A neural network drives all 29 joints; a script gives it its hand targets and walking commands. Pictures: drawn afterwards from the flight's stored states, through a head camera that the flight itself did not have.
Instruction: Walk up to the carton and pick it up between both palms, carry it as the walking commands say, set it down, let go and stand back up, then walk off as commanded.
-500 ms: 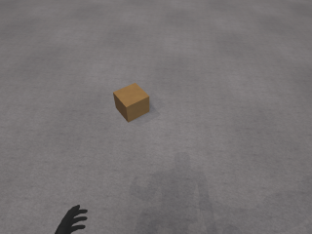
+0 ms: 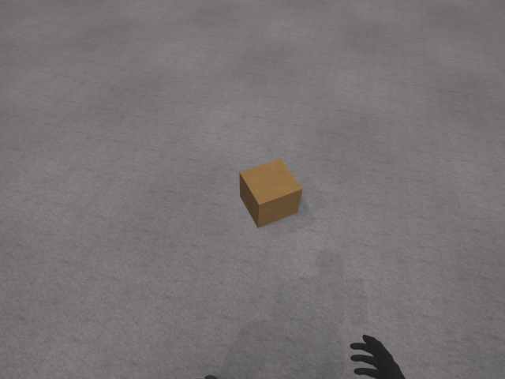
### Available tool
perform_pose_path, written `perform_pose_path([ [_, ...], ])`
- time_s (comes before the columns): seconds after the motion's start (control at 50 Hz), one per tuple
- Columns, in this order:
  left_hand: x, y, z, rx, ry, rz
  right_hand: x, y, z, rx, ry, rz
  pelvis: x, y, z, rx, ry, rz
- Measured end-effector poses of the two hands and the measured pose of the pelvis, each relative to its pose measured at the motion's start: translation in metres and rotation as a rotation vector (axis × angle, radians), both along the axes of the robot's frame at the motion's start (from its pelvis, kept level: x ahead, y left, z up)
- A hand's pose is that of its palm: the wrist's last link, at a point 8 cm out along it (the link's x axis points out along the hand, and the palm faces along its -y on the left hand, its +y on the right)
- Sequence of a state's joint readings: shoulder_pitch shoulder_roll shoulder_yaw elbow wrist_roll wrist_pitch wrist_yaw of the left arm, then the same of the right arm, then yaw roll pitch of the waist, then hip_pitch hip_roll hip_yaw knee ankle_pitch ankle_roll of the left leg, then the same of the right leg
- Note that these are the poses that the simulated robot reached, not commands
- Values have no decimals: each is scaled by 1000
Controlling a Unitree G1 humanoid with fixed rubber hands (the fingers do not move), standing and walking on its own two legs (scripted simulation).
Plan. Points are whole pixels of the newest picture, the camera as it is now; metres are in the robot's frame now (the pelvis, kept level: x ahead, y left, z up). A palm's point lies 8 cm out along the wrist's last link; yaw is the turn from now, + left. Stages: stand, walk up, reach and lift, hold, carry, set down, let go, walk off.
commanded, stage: walk up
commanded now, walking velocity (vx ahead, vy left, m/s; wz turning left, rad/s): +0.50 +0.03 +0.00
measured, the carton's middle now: (269, 192) +1.02 -0.01 -0.68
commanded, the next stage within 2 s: none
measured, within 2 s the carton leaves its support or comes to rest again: neither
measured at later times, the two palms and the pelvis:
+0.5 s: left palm (170, 235) +0.41 +0.21 -0.11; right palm out of the picture +0.12 -0.22 -0.13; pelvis +0.24 +0.00 +0.00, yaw +0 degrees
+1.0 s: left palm (139, 271) +0.33 +0.25 -0.11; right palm (348, 189) +0.59 -0.19 -0.12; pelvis +0.44 +0.02 +0.01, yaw +1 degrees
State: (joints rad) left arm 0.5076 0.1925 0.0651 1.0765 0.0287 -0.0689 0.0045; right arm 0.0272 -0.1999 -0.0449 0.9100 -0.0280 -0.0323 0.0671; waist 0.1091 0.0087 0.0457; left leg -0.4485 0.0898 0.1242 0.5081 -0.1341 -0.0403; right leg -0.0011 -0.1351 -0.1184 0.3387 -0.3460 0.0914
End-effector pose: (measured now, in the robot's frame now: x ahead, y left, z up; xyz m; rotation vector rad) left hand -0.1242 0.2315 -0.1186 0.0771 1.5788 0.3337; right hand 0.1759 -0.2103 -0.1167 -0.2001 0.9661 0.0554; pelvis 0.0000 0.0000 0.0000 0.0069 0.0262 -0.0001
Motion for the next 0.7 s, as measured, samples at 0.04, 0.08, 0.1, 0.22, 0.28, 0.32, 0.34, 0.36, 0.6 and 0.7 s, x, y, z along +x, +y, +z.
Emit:
perform_pose_path([
  [0.04, 29, 15, -18, -25, -2, -23, 23, 9, -4, -35, -35, -21, 21, 15, -12, -6, 0, -6],
  [0.08, 77, 30, -26, -31, -60, -57, 20, 11, -6, -62, 5, -53, 38, 23, -11, -2, -2, -5],
  [0.1, 105, 36, -28, -31, -102, -79, 11, 9, -5, -74, 39, -77, 47, 26, -8, -7, -2, -7],
  [0.22, 271, 55, -18, -42, -336, -209, -58, -6, 8, -139, 264, -232, 99, 34, 10, -25, -18, 1],
  [0.28, 335, 52, -10, -51, -405, -253, -84, -6, 12, -146, 363, -290, 125, 33, 13, -27, -27, 2],
  [0.32, 374, 45, -5, -59, -447, -278, -94, -4, 13, -140, 421, -320, 143, 31, 14, -27, -32, 3],
  [0.34, 393, 40, -2, -65, -468, -291, -97, -3, 13, -134, 447, -333, 152, 29, 14, -26, -34, 3],
  [0.36, 412, 34, 0, -70, -489, -304, -98, -2, 12, -127, 469, -344, 161, 26, 14, -25, -36, 3],
  [0.6, 556, -20, 5, 33, -577, -326, 31, -44, -37, -42, 529, -328, 288, -25, -11, 20, -9, 15],
  [0.7, 494, 1, 15, 103, -351, -198, 162, -68, -29, -45, 341, -215, 329, -29, 6, 34, -17, 17],
])
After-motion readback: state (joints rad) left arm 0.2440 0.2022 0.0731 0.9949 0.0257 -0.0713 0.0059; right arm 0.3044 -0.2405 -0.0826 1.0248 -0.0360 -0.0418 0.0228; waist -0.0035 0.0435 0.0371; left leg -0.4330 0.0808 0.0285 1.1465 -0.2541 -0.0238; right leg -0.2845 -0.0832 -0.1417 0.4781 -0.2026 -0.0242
